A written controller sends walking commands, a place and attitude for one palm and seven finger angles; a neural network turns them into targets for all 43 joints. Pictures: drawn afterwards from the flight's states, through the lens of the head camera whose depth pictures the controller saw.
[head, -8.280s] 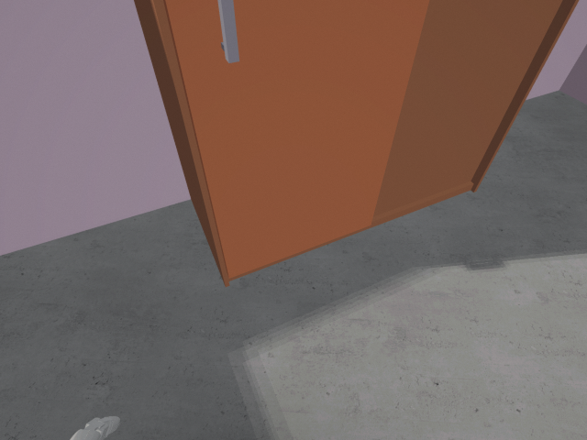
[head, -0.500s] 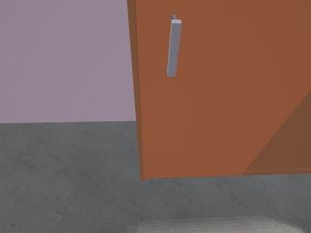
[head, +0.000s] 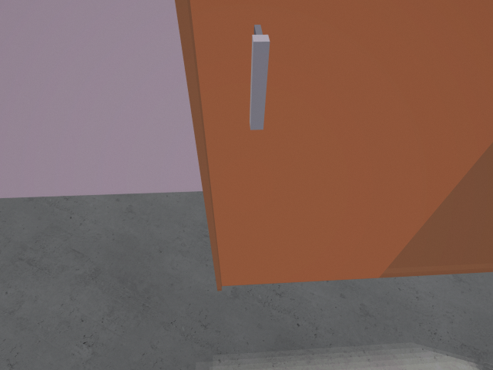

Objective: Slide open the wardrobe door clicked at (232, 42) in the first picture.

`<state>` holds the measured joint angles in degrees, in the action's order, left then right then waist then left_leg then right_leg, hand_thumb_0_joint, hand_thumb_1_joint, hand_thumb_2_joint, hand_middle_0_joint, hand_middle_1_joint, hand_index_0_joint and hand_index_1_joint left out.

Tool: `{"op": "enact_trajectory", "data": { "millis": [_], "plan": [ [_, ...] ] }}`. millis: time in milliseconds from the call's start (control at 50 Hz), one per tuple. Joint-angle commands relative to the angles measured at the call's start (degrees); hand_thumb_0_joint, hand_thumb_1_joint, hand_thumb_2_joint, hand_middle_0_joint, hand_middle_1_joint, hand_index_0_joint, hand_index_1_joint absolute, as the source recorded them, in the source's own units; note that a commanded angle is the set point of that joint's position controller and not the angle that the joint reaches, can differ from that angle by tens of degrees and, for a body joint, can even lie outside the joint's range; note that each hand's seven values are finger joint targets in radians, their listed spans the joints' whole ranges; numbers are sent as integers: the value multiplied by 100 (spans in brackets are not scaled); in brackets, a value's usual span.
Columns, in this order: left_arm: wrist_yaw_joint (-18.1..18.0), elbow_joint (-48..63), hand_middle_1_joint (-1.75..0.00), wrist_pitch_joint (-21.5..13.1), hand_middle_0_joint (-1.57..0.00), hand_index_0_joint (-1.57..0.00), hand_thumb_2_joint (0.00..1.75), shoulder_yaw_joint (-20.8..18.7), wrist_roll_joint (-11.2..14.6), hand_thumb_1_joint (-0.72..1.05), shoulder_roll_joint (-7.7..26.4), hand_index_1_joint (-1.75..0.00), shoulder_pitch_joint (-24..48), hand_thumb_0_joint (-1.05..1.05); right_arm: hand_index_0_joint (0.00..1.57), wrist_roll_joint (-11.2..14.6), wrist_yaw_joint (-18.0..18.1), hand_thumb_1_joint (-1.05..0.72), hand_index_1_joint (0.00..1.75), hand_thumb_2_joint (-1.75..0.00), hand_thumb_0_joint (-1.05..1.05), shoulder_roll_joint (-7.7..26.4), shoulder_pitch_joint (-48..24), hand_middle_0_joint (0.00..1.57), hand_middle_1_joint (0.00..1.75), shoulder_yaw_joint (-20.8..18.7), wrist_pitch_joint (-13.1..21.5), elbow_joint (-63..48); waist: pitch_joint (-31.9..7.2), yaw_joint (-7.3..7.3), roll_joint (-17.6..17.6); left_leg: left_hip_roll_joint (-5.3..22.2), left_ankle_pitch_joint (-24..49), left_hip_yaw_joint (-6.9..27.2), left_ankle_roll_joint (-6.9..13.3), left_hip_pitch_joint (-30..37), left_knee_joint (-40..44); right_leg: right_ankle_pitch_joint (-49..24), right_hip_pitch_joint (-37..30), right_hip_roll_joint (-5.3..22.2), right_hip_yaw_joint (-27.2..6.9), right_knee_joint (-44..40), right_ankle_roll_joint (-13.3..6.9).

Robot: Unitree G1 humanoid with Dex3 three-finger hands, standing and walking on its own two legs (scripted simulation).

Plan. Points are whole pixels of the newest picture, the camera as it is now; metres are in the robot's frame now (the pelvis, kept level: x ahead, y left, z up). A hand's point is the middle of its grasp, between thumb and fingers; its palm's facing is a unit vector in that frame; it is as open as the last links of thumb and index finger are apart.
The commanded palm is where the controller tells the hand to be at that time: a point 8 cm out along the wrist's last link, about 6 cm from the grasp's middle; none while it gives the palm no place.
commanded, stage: look again from close up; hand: left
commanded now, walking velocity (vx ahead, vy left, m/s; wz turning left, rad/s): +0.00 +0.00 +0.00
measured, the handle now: (257, 79) +0.52 +0.01 +0.21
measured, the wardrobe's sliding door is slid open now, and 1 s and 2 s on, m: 0.00 0.00 0.00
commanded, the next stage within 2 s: shuffle to correct the standing spot in 0.36 s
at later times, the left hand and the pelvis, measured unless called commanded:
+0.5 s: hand out of the picture +0.02 +0.17 -0.18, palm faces +0.00 -0.98 -0.20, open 7.4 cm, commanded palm none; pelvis +0.02 +0.00 +0.00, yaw +0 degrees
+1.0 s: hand out of the picture +0.01 +0.10 -0.18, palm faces +0.12 -0.97 -0.22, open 7.4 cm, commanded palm none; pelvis +0.05 -0.07 -0.01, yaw +6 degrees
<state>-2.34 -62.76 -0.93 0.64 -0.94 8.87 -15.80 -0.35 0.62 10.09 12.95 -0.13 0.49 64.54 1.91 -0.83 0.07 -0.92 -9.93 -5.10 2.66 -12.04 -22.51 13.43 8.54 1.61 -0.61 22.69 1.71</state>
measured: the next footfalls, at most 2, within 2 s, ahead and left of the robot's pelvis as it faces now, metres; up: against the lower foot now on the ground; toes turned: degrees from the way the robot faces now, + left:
left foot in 1.20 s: +0.10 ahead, +0.01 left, +0.00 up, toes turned +16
right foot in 1.54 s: +0.17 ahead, -0.34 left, +0.00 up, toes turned +1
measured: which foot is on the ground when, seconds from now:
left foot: down 0.00-0.90, up 0.92-1.00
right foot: down 0.00-1.00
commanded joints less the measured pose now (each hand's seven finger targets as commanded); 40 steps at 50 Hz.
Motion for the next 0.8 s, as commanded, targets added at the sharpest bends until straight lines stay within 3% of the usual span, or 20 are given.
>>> {"op": "enact_trajectory", "data": {
  "millis": [0,440,520,660,740,780],
  "plan": [
    [-31,119,-30,-67,-20,-20,90,-103,-8,90,659,-30,-459,0,20,-8,43,-90,30,-90,0,583,279,20,30,-116,60,-158,46,53,-62,746,525,707,-149,315,422,-780,313,457,-367,-392,-209],
    [-17,36,-30,-69,-20,-20,90,-127,0,90,686,-30,-429,0,20,-10,83,-90,30,-90,0,651,335,20,30,-107,89,-78,26,56,-69,767,692,676,-135,499,469,-856,188,453,-370,-429,-216],
    [-8,-101,-30,-14,-20,-20,90,-66,14,90,441,-30,-597,0,20,-26,101,-90,30,-90,0,470,416,20,30,-83,76,1,100,22,-52,858,143,819,-139,459,642,-402,241,384,-176,-402,-119],
    [61,-44,-30,142,-20,-20,90,-140,-81,90,364,-30,-732,0,20,-69,189,-90,30,-90,0,698,601,20,30,-250,5,-21,380,0,347,1309,-639,1439,83,276,1050,72,672,188,285,265,-79],
    [101,76,-30,181,-20,-20,90,-212,-107,90,340,-30,-773,0,20,-83,263,-90,30,-90,0,767,830,20,30,-352,-13,-19,205,-41,529,1561,-116,1782,347,502,820,322,1027,123,346,677,-96],
    [119,140,-30,194,-20,-20,90,-250,-113,90,309,-30,-827,0,20,-92,284,-90,30,-90,0,792,869,20,30,-392,-26,-44,129,-28,533,1616,92,1788,418,423,637,373,1009,133,355,698,-112]
  ]
}}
